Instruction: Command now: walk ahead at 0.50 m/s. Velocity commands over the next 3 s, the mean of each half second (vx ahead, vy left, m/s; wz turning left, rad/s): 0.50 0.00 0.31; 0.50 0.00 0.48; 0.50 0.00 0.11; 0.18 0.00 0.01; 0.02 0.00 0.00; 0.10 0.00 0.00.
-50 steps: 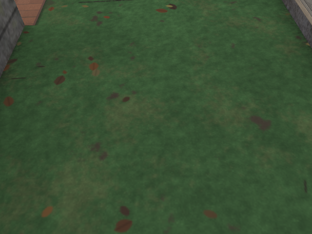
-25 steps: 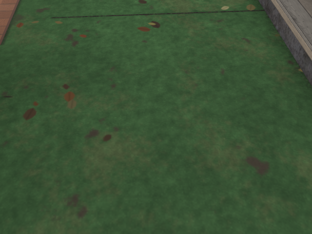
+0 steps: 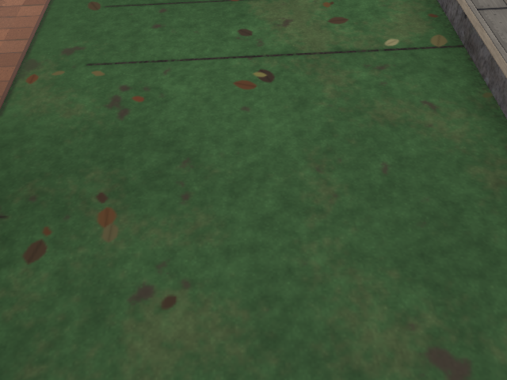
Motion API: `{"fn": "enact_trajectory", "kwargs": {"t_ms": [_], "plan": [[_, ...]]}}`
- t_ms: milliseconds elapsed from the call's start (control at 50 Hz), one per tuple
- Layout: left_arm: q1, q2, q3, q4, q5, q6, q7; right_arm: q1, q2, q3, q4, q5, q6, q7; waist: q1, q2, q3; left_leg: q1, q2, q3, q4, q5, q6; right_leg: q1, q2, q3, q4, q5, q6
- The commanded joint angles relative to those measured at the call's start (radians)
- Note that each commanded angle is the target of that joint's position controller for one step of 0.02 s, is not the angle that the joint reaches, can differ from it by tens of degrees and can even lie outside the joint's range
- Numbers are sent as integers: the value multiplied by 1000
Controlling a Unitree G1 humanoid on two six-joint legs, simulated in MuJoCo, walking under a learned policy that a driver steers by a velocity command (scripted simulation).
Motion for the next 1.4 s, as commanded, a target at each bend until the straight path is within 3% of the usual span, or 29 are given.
{"fn": "enact_trajectory", "kwargs": {"t_ms": [20, 120, 220, 280, 300, 320, 340, 360, 380, 420, 460, 500, 540, 660, 780, 840, 860, 880, 900, 920, 940, 960, 980, 1020, 1100, 1180, 1280, 1360, 1400], "plan": [[51, 96, 8, -33, -3, -16, 2, -9, -30, -3, -46, 1, 12, 9, -19, -85, 44, -102, 27, 25, -80, 106, -26, 4, -265, 202, -179, 247, -88], [127, 96, 1, -16, 3, -20, 8, -166, -10, 15, -96, 19, 8, 13, 23, -97, 62, -92, -11, 62, -314, 228, -17, 84, -256, 97, -182, 358, -50], [165, 98, -1, 7, 15, -18, 27, -246, -19, 17, -136, 13, -2, 14, 33, -97, 84, -75, -54, 96, -443, 169, 45, 230, -308, 17, -119, 518, -42], [123, 139, 9, 0, 17, -11, 40, -137, -47, 0, -114, 7, -9, 5, -29, -124, 4, 88, -139, 156, -473, 34, 108, 282, -322, -36, 103, 941, -27], [111, 154, 13, -6, 18, -3, 41, -31, -65, -13, -82, 6, -14, 1, -71, -124, -56, 195, -175, 168, -505, 14, 131, 277, -318, -51, 261, 989, -22], [93, 164, 15, -20, 11, 4, 39, 114, -96, -30, -38, -5, -20, -3, -136, -107, -129, 396, -169, 127, -571, 51, 165, 172, -301, -74, 473, 873, -2], [74, 142, 9, -65, 5, 1, 34, 257, -188, -60, -18, -20, -20, -12, -188, -7, -237, 635, 44, -150, -586, 12, 236, -55, -255, -94, 802, 497, 24], [116, 84, 6, -111, -20, -8, 12, 224, -249, -76, -33, 1, -5, -10, -106, 227, -311, 869, 281, -728, -743, 40, 404, -461, -2, -13, 1160, -339, 73], [14, 141, 14, -135, 3, -15, 6, 166, -233, -72, -38, 25, 6, -6, -98, 41, -231, 812, 245, -659, -776, 18, 377, -587, -78, 147, 1177, -269, 54], [-70, 128, 12, -165, -3, -31, 3, 75, -136, -47, -45, 24, 3, -9, -39, -82, -43, 556, 178, -438, -820, 180, 294, -559, -155, 146, 1025, -137, 60], [-58, 103, 9, -173, 28, 5, 2, 50, -102, -32, -48, 32, -11, -20, 16, -66, -25, 423, 89, -313, -838, 297, 241, -451, -186, 149, 911, -129, 91], [-65, 93, 9, -189, 38, 37, -5, 88, -126, -35, -42, 39, -28, -22, 25, -39, -30, 394, 56, -273, -846, 369, 238, -438, -184, 130, 846, -126, 118], [-135, 97, 8, -223, 37, 51, -9, 125, -158, -42, -43, 40, -30, -22, 13, -19, -14, 380, 33, -257, -864, 365, 227, -479, -185, 112, 767, -65, 142], [-374, 115, 4, -323, 28, 58, -18, 256, -164, -42, -49, 37, -18, -23, -75, 23, 0, 507, 10, -290, -843, 411, 155, -600, -159, 107, 535, 133, 162], [-525, 125, -15, -407, 17, 40, -25, 316, -183, -44, -66, 19, -12, -38, -115, 47, 12, 636, 33, -355, -756, 524, 166, -590, -103, 111, 350, 118, 134], [-386, 161, -7, -383, 12, 24, -17, 240, -207, -49, -91, 19, -18, -45, -36, 64, -23, 580, 32, -342, -669, 681, 111, -323, -63, 103, 230, 64, 86], [-269, 185, 5, -345, 12, 17, -7, 231, -211, -48, -92, 19, -24, -38, 8, 49, -83, 566, 7, -321, -553, 785, 91, -169, -35, 84, 204, 54, 64], [-131, 209, 16, -312, 19, 5, 5, 221, -204, -45, -92, 26, -32, -30, 78, 14, -162, 495, -42, -278, -372, 730, 71, 33, -80, 112, 162, 93, 32], [29, 278, 30, -304, 44, 0, 22, 243, -132, -25, -123, 32, -40, -24, 121, -95, -310, 354, -96, -221, -99, 389, 56, 260, -316, 360, 166, -52, -17], [23, 357, 53, -285, 51, 14, 15, 409, -79, -19, -119, 66, -32, -23, 27, -358, -383, 76, -261, -124, 167, -324, 21, 419, -526, 839, 40, -56, -160], [-48, 258, 39, -298, 23, 26, 3, 368, -153, -24, -91, 22, -19, -33, 6, -167, -255, -13, -171, -146, 237, -261, 34, 296, -489, 859, 5, -200, -146], [-125, 181, 21, -309, 13, 25, -2, 266, -150, -23, -104, 13, -17, -24, 3, -70, -117, -13, -141, -139, 207, -168, 28, 149, -438, 687, -17, -176, -124], [-151, 150, 12, -302, 19, 21, -5, 208, -133, -18, -120, 11, -17, -19, -4, -34, -60, -3, -115, -131, 161, -124, 23, 66, -386, 564, -38, -61, -102], [-128, 144, 6, -268, 16, 9, -3, 184, -122, -15, -133, -1, -3, -4, -27, -106, -40, 38, -86, -114, 93, -110, 11, -7, -315, 411, -68, 100, -73], [-48, 163, 10, -219, -2, -18, -12, 126, -105, -6, -153, -9, 13, 12, -35, -124, -41, -16, -67, -74, 17, -64, -8, 4, -301, 315, -114, 222, -95], [10, 160, 8, -189, -5, -10, -13, -64, -83, 16, -215, -7, 9, 24, -1, -113, 9, -82, -16, -2, -180, 80, -37, 9, -266, 230, -167, 228, -90], [86, 191, 13, -154, -3, -5, -14, -211, -74, 35, -257, 6, 1, 24, 41, -122, 17, 16, -41, 58, -414, 154, -32, 46, -268, 175, -133, 329, -67], [94, 209, 17, -133, 3, 8, -5, -203, -101, 26, -264, 3, -8, 11, 17, -127, 12, 108, -74, 70, -509, 56, 15, 127, -314, 182, -34, 478, -49], [87, 201, 12, -127, -3, 18, -2, 11, -131, 7, -188, -13, -24, -4, -75, -77, -100, 398, -117, 80, -615, 66, 56, 91, -257, 120, 234, 620, -16]]}}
